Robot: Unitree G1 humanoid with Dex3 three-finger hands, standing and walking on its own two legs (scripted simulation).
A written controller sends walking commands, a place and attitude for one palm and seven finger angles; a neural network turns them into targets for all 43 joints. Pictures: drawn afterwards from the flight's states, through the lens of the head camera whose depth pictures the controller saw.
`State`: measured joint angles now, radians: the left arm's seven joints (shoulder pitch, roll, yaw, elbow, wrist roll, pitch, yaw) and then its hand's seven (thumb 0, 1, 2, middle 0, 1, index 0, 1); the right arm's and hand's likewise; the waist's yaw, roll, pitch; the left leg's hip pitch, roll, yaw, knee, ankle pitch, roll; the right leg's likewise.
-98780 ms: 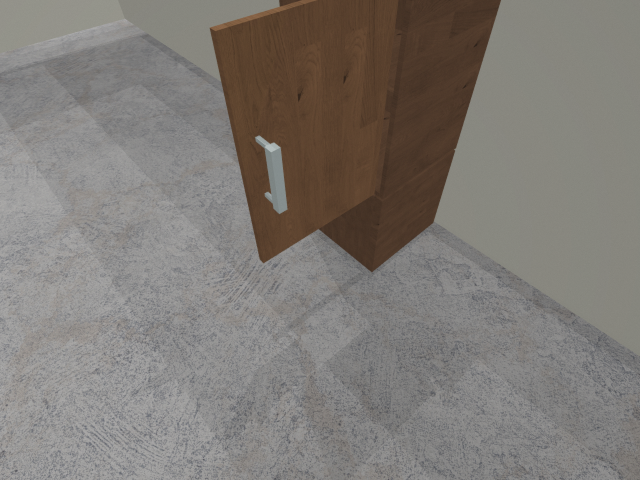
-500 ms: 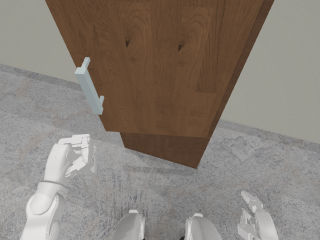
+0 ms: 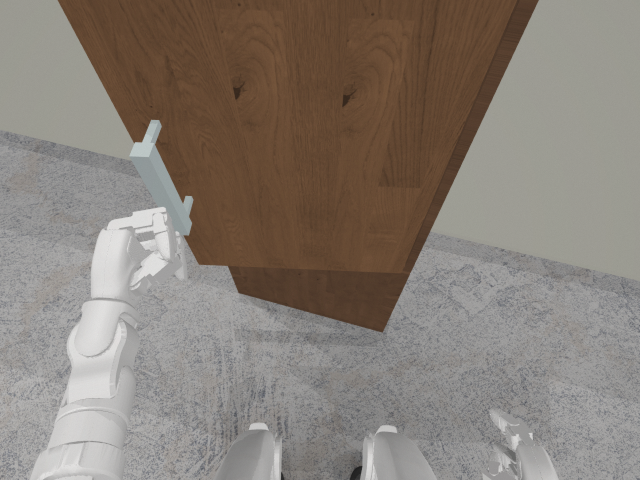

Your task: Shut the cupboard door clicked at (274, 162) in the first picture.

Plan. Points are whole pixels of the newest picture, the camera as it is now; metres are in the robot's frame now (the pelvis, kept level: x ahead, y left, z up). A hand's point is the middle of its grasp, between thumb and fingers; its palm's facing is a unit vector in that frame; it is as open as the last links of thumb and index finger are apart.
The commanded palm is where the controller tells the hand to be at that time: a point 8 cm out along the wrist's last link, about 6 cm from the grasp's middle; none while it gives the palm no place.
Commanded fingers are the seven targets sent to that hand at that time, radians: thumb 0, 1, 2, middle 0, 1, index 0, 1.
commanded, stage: bring the fist close to the handle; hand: left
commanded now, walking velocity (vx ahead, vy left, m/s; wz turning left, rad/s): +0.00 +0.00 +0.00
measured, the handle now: (169, 182) +0.49 +0.23 +0.05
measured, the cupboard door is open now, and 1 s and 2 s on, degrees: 13 11 0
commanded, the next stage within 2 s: push the door shut along its arc in 0.58 s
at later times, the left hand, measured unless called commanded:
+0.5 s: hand (180, 242) +0.39 +0.19 +0.05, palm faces -0.04 -1.00 -0.02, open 3.1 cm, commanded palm +0.36 +0.24 +0.05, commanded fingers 0.00 0.90 0.90 -1.30 -1.50 -1.30 -1.50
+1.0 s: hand (188, 215) +0.42 +0.18 +0.05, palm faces -0.09 -0.99 -0.05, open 3.1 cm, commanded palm +0.41 +0.23 +0.05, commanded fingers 0.00 0.90 0.90 -1.30 -1.50 -1.30 -1.50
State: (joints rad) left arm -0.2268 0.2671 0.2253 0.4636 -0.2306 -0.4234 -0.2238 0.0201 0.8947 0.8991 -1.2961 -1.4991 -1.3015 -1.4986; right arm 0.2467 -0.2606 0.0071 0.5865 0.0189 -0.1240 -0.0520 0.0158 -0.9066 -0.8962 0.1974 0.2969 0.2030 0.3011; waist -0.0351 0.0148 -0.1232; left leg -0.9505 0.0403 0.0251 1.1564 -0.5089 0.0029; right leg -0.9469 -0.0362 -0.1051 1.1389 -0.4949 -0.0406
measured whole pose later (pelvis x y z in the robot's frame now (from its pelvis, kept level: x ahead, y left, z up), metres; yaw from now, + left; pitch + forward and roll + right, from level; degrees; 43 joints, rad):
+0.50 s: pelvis +0.00 +0.01 +0.00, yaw -1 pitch +18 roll -1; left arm -0.39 0.31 0.27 0.72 -0.23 -0.44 -0.29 0.02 0.90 0.90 -1.29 -1.50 -1.30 -1.50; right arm 0.30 -0.27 0.00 0.61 0.03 -0.06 -0.04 0.01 -0.91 -0.90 0.20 0.30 0.20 0.30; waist -0.06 0.02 -0.12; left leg -0.96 0.04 0.04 1.14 -0.49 0.01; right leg -0.96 -0.03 -0.09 1.11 -0.47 -0.03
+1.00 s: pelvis -0.01 +0.01 +0.00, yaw +0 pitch +19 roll -1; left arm -0.62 0.37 0.27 0.91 -0.19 -0.46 -0.32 0.02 0.90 0.90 -1.32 -1.50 -1.30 -1.50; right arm 0.27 -0.27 0.01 0.63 0.02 -0.06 -0.05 0.01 -0.91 -0.90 0.20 0.30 0.20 0.30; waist -0.08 0.02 -0.12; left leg -1.02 0.04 0.02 1.17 -0.49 0.01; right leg -1.01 -0.04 -0.10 1.14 -0.47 -0.03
